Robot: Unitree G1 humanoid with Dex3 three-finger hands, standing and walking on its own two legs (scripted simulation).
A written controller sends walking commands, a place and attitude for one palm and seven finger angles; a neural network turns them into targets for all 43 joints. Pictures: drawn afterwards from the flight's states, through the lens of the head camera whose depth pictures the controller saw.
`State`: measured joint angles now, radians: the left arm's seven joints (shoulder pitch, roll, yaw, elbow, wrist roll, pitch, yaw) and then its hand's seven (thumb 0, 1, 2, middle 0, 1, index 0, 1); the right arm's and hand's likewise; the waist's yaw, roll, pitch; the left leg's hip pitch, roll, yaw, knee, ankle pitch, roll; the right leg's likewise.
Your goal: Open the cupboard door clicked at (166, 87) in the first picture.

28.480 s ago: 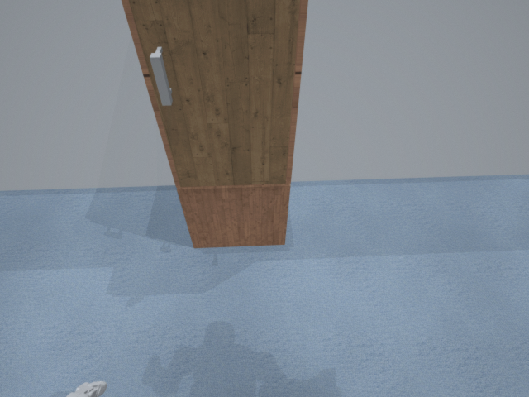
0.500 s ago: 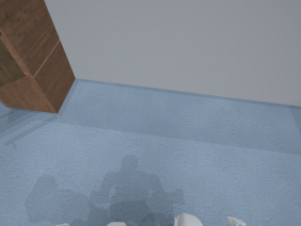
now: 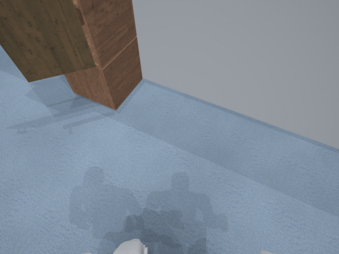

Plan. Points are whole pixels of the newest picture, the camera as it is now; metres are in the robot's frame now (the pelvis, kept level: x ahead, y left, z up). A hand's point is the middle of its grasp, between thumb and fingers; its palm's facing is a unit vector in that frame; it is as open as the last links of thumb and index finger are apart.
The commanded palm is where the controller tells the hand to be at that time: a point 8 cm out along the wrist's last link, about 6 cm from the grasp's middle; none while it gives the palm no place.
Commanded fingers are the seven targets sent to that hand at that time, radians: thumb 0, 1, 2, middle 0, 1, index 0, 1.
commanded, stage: turn to face it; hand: left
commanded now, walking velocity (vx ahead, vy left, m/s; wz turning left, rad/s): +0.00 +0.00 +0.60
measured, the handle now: out of the picture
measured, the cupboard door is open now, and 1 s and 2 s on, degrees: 48 48 48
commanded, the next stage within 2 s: take the last steps up to it in 0.56 s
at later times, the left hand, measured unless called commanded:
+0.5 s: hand out of the picture +0.06 +0.18 -0.16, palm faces +0.24 -0.93 -0.27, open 7.4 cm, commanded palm none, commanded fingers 0.00 0.90 0.90 -0.20 -0.30 -0.20 -0.30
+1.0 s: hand out of the picture +0.03 +0.22 -0.16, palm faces +0.41 -0.89 -0.20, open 7.4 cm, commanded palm none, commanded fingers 0.00 0.90 0.90 -0.20 -0.30 -0.20 -0.30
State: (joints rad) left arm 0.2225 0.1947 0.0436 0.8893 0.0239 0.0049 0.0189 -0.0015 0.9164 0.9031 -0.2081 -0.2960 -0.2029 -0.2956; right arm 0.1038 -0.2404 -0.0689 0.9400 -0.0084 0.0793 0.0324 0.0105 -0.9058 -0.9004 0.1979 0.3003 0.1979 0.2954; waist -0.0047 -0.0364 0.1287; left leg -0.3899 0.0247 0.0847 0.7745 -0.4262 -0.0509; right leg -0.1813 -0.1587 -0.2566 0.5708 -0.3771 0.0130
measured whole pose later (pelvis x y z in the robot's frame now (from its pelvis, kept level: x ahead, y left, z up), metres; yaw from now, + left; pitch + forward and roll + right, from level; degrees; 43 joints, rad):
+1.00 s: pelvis +0.05 +0.01 +0.01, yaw +22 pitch +0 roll +0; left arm 0.21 0.20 0.06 1.00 0.02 0.02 -0.02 0.00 0.91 0.90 -0.20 -0.29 -0.20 -0.29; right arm 0.26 -0.17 -0.03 1.01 -0.02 -0.01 -0.01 0.01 -0.90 -0.90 0.20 0.30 0.20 0.30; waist 0.01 0.00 0.05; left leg -0.16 -0.02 0.04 0.41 -0.25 0.05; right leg -0.46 -0.10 -0.08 0.94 -0.39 0.02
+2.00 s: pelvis +0.33 +0.22 -0.01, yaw +23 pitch +0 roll +3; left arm 0.10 0.17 0.05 0.95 0.03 -0.03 -0.02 0.00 0.91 0.90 -0.20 -0.29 -0.19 -0.29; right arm 0.37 -0.17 -0.04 1.11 -0.03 -0.03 -0.01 0.00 -0.91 -0.90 0.20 0.30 0.20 0.30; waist -0.03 0.01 0.04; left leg -0.10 0.01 0.21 0.48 -0.38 0.01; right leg -0.35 -0.08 -0.11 0.59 -0.26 -0.03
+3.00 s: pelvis +0.49 +0.30 +0.01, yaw +23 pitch +0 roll +2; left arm 0.17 0.17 0.03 0.99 0.02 0.00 0.03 0.00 0.91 0.90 -0.21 -0.30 -0.20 -0.30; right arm 0.17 -0.21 -0.06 1.04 0.00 0.07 -0.01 0.01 -0.91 -0.90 0.20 0.30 0.20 0.30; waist 0.01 -0.02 0.07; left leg -0.32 0.00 0.02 0.80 -0.47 -0.05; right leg -0.24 -0.05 -0.08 0.49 -0.25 -0.02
